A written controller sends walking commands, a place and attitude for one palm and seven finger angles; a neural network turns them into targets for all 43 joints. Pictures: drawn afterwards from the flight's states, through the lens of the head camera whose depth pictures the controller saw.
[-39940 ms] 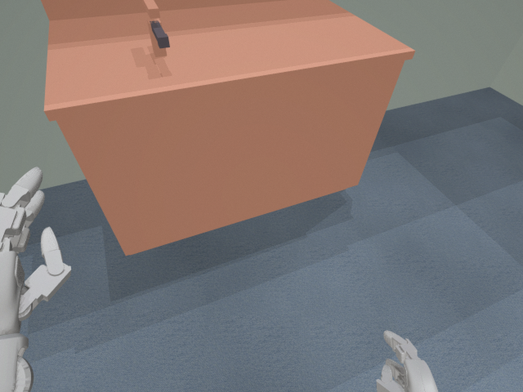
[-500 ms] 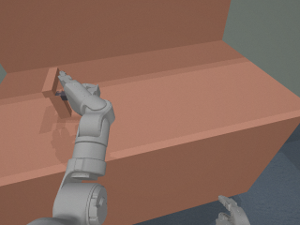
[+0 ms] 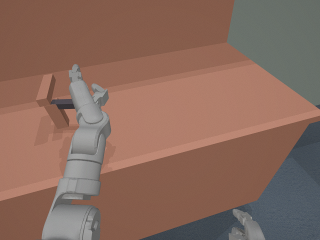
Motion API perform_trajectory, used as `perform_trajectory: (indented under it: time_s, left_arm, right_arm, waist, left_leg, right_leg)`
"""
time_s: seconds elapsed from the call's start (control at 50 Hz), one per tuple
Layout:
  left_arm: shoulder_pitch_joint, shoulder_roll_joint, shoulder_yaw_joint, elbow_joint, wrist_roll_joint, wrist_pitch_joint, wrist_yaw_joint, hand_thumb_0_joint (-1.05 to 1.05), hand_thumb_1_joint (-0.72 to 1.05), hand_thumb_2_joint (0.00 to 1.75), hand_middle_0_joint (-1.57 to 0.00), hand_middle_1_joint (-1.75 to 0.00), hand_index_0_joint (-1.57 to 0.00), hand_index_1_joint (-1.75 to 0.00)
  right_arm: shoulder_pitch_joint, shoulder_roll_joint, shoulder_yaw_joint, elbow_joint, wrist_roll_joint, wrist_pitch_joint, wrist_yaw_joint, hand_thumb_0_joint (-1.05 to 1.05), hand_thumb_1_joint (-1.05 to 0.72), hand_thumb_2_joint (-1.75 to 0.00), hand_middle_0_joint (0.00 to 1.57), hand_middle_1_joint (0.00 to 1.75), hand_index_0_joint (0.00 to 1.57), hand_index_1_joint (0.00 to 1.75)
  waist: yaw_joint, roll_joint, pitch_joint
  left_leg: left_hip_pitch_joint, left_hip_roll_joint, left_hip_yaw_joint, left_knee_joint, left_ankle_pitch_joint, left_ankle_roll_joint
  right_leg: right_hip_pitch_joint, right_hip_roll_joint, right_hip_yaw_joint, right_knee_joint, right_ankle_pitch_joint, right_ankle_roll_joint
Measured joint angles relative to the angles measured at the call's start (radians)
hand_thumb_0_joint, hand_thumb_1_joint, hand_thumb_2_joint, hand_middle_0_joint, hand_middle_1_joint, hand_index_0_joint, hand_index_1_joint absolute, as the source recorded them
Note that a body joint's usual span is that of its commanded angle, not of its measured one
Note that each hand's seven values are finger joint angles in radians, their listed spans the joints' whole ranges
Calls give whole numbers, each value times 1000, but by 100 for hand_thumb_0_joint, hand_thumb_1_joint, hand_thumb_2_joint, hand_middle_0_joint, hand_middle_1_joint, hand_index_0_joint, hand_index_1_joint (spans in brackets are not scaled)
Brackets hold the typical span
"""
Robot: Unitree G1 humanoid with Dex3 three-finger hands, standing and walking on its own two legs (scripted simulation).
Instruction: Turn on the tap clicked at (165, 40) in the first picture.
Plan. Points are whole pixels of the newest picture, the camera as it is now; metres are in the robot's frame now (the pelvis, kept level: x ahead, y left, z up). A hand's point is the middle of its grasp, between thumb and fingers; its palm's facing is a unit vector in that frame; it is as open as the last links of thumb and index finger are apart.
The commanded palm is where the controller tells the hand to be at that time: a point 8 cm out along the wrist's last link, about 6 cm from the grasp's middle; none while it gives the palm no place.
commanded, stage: draw the hand back beside the body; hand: left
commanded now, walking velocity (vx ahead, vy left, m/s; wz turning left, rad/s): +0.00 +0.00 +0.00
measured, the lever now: (92, 103) +0.47 +0.25 +0.11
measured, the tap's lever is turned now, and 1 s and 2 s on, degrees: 73 73 73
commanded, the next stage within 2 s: step back with the hand held close in 1.34 s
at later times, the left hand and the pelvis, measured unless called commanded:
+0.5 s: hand (74, 134) +0.29 +0.21 +0.17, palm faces +0.23 -0.95 -0.21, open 7.7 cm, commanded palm +0.25 +0.27 +0.18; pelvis -0.01 +0.03 +0.01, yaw -1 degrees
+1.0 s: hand (28, 163) +0.23 +0.29 +0.15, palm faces +0.34 -0.90 -0.29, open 7.5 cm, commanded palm +0.18 +0.33 +0.17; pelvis +0.01 +0.06 +0.01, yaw -1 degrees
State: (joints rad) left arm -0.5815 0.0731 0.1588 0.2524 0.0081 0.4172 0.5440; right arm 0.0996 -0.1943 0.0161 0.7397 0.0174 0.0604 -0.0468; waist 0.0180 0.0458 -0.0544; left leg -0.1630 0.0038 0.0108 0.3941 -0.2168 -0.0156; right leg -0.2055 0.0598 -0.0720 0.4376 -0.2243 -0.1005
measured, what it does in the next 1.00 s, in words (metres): shifts its weight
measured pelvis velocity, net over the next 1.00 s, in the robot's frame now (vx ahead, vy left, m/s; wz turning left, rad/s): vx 0.01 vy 0.06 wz -0.01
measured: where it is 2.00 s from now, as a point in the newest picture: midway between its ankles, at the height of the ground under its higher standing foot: outside the picture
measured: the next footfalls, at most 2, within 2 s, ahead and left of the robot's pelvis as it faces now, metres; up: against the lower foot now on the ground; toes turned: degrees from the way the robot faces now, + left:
none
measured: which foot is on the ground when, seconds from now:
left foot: down 0.00-1.00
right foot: down 0.00-1.00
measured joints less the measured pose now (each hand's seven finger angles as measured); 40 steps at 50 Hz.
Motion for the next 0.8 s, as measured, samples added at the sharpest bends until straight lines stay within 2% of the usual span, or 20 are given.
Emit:
perform_trajectory:
  time_s: [0.04,0.08,0.1,0.14,0.18,0.22,0.28,0.34,0.4,0.48,0.58,0.64,0.7,0.8]
  left_arm:
    - [78,31,-5,-63,-37,-8,-102,2,90,90,-15,-16,-15,-16]
    - [153,48,8,-120,-86,11,-161,2,89,90,-15,-16,-15,-16]
    - [197,67,13,-139,-104,-5,-193,2,89,90,-16,-17,-16,-17]
    - [300,125,20,-162,-130,-85,-266,2,89,90,-16,-17,-16,-17]
    - [401,178,22,-199,-136,-164,-318,2,89,90,-16,-18,-16,-18]
    - [485,213,18,-250,-130,-242,-347,2,89,90,-16,-18,-16,-18]
    - [541,239,-1,-315,-115,-350,-368,2,89,90,-17,-19,-17,-19]
    - [524,243,-29,-337,-104,-441,-381,2,89,90,-17,-20,-17,-20]
    - [490,234,-53,-317,-97,-497,-395,2,89,90,-17,-21,-17,-21]
    - [522,215,-70,-303,-99,-518,-422,2,89,90,-17,-22,-17,-22]
    - [656,221,-45,-354,-106,-512,-458,2,89,90,-18,-24,-18,-24]
    - [716,236,-14,-402,-105,-510,-463,2,89,90,-19,-24,-19,-25]
    - [747,242,12,-448,-99,-507,-458,2,89,90,-19,-25,-19,-25]
    - [798,239,31,-515,-95,-519,-449,2,89,90,-19,-27,-19,-27]
  right_arm:
    - [23,-11,6,-21,18,18,-20,1,-90,-90,21,30,21,30]
    - [39,-23,12,-31,35,29,-36,1,-90,-90,21,30,20,30]
    - [41,-27,11,-33,34,31,-33,1,-90,-90,20,30,20,30]
    - [41,-34,7,-46,32,27,-18,1,-90,-90,20,30,20,30]
    - [44,-42,-3,-64,32,7,-7,1,-90,-90,20,30,20,30]
    - [55,-55,-18,-78,29,-27,0,1,-90,-90,20,30,20,30]
    - [69,-76,-32,-76,23,-76,3,1,-90,-90,20,30,20,30]
    - [60,-82,-30,-58,20,-102,2,1,-90,-90,20,30,20,30]
    - [31,-65,-16,-51,22,-107,4,1,-90,-90,20,30,20,30]
    - [-1,-29,8,-78,20,-99,11,1,-90,-90,20,30,20,30]
    - [10,11,29,-117,9,-87,17,1,-90,-90,21,30,21,30]
    - [33,13,30,-125,3,-85,18,1,-90,-90,21,30,21,30]
    - [53,-4,26,-121,-1,-89,19,1,-90,-90,21,30,21,30]
    - [67,-30,17,-105,-5,-98,25,1,-90,-90,21,30,21,30]
  waist:
    - [-4,1,6]
    - [-6,1,11]
    - [-13,0,15]
    - [-27,-3,26]
    - [-30,-3,45]
    - [-20,6,67]
    - [14,22,93]
    - [41,27,110]
    - [48,20,117]
    - [28,18,113]
    - [4,9,94]
    - [11,1,92]
    - [29,3,97]
    - [46,5,99]
  left_leg:
    - [32,5,10,-15,0,3]
    - [60,12,18,-25,-1,6]
    - [70,16,20,-28,-2,7]
    - [80,21,24,-27,-4,7]
    - [85,26,27,-22,-6,3]
    - [87,29,26,-19,-6,-1]
    - [91,25,15,-22,2,3]
    - [95,13,0,-34,16,14]
    - [97,4,-6,-49,29,23]
    - [112,-3,10,-76,40,27]
    - [137,-7,34,-92,32,36]
    - [146,-9,37,-84,20,41]
    - [150,-15,34,-77,11,47]
    - [152,-32,27,-79,9,60]
  right_leg:
    - [30,7,11,-18,6,1]
    - [61,15,19,-40,14,1]
    - [73,19,21,-50,18,1]
    - [85,24,26,-58,23,1]
    - [94,29,29,-64,29,-2]
    - [105,32,28,-78,38,-2]
    - [125,28,19,-106,54,4]
    - [140,17,4,-129,69,13]
    - [144,8,-1,-145,80,20]
    - [148,1,15,-159,89,29]
    - [164,-2,40,-167,86,40]
    - [176,-4,43,-169,80,46]
    - [186,-10,41,-169,74,53]
    - [186,-27,34,-159,63,67]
